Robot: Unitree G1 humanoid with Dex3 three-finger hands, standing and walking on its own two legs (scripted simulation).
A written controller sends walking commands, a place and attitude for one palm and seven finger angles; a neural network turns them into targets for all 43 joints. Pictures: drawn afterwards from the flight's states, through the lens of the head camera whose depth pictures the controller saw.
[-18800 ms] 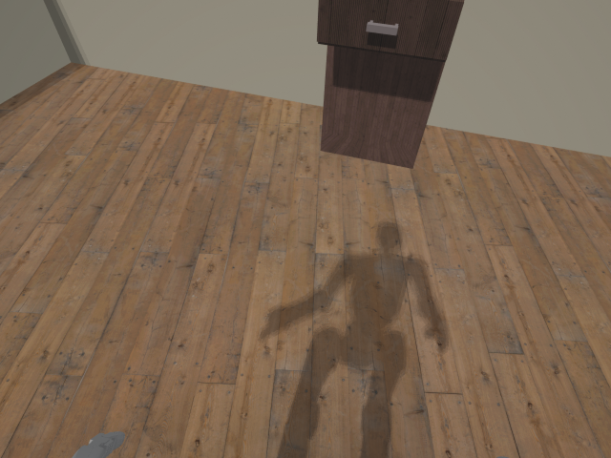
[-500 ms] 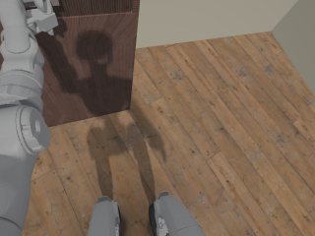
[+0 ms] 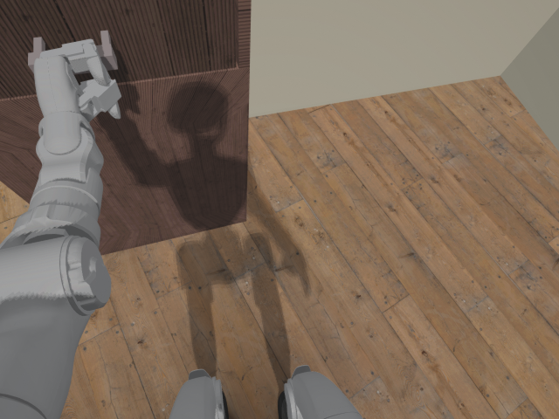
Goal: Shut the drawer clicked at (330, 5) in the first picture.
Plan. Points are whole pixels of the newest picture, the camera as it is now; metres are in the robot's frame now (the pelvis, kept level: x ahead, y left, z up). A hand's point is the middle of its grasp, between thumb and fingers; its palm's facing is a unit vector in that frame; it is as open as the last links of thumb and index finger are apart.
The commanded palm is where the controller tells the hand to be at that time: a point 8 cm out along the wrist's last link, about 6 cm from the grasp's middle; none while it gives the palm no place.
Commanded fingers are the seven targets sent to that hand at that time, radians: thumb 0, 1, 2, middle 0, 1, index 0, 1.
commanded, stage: draw the hand back to the body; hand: left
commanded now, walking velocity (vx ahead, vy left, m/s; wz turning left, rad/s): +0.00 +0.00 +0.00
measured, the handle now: (74, 51) +0.63 +0.21 +0.09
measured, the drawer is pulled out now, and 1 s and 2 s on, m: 0.00 0.00 0.00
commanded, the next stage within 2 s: step back with the hand held close in 1.34 s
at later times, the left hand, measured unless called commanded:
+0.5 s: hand (27, 174) +0.39 +0.20 +0.15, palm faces +0.16 -0.99 -0.05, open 3.3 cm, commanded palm +0.35 +0.25 +0.17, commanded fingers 0.00 0.90 0.90 -1.40 -1.60 -1.40 -1.60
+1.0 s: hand out of the picture +0.23 +0.24 +0.22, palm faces +0.34 -0.89 -0.31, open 3.3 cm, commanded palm +0.18 +0.28 +0.23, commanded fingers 0.00 0.90 0.90 -1.40 -1.60 -1.40 -1.60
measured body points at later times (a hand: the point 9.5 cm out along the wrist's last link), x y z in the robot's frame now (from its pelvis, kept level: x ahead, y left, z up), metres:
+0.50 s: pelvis +0.03 +0.01 +0.05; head +0.05 +0.01 +0.50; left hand +0.37 +0.25 +0.16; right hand +0.18 -0.24 -0.05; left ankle +0.03 +0.11 -0.66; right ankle -0.01 -0.11 -0.66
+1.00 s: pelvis +0.02 +0.01 +0.08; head +0.00 -0.01 +0.53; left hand +0.21 +0.29 +0.23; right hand +0.21 -0.20 -0.01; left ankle +0.03 +0.11 -0.67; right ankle -0.01 -0.11 -0.66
